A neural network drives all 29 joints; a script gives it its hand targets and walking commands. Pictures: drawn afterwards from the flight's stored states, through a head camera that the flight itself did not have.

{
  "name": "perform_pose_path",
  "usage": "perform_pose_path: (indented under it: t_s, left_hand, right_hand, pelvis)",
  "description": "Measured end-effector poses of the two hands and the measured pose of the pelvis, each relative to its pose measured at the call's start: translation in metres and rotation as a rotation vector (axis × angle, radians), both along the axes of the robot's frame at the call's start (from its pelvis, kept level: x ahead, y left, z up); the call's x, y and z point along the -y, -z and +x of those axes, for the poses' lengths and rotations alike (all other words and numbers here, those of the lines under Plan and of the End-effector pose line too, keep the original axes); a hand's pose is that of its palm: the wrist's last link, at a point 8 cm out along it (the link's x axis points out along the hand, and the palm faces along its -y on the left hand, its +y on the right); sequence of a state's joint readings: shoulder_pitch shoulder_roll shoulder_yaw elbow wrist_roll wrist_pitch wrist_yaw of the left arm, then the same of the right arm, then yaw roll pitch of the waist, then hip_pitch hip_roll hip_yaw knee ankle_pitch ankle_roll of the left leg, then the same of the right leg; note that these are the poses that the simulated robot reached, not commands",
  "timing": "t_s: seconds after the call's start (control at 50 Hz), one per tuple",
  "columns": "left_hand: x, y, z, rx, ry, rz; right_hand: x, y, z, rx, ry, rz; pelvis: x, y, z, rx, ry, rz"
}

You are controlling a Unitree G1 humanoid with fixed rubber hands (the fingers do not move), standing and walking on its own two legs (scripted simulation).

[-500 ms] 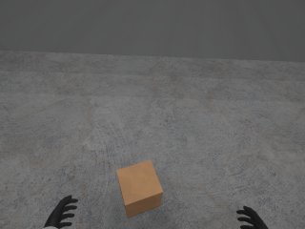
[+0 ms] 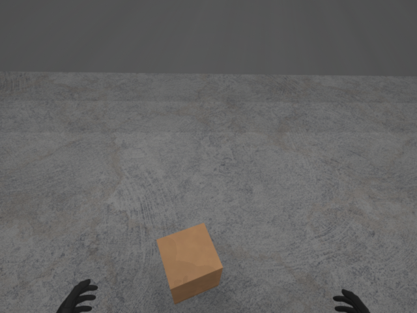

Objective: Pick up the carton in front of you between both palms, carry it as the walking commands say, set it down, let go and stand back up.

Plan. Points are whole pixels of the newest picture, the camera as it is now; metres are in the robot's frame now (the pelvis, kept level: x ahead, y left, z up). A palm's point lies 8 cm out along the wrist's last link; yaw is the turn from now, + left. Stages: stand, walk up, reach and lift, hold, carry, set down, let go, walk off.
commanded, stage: stand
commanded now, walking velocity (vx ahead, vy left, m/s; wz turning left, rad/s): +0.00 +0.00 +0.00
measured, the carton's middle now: (189, 263) +0.43 +0.07 -0.65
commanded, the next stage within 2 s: none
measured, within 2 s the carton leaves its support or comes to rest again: neither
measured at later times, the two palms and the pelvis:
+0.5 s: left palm out of the picture +0.08 +0.28 -0.10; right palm out of the picture +0.08 -0.31 -0.08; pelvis -0.03 -0.01 +0.01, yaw +0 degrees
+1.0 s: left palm out of the picture +0.06 +0.29 -0.10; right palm out of the picture +0.06 -0.32 -0.08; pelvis -0.03 -0.01 +0.01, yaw +0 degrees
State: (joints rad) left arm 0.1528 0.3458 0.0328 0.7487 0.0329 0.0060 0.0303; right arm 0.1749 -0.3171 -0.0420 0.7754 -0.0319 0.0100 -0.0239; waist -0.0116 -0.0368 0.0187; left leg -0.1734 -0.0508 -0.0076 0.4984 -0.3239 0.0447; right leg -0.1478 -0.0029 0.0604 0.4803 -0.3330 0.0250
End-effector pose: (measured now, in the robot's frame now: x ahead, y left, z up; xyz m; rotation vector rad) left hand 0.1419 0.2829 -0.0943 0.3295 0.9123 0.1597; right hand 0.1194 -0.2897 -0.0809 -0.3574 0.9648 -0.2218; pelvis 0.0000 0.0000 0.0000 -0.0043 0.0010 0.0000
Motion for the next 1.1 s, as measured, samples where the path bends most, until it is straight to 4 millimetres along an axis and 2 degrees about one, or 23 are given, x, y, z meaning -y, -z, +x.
perform_pose_path:
  t_s: [0.3, 0.56, 0.8, 1.1]
  left_hand:
    - [0.001, 0.003, -0.038, -0.063, -0.018, 0.009]
    - [-0.002, 0.005, -0.068, -0.120, -0.041, 0.014]
    - [-0.006, 0.005, -0.078, -0.153, -0.049, 0.019]
    - [-0.009, 0.005, -0.080, -0.173, -0.054, 0.025]
  right_hand:
    - [0.018, -0.002, -0.023, -0.030, 0.005, -0.012]
    - [0.025, 0.000, -0.045, -0.073, 0.010, -0.012]
    - [0.030, 0.003, -0.058, -0.111, 0.022, -0.012]
    - [0.033, 0.004, -0.060, -0.133, 0.028, -0.014]
  pelvis:
    - [0.008, -0.005, -0.016, 0.026, -0.001, 0.000]
    - [0.012, -0.008, -0.029, 0.039, 0.000, -0.002]
    - [0.013, -0.010, -0.034, 0.042, -0.001, -0.002]
    - [0.013, -0.011, -0.035, 0.042, -0.003, -0.001]
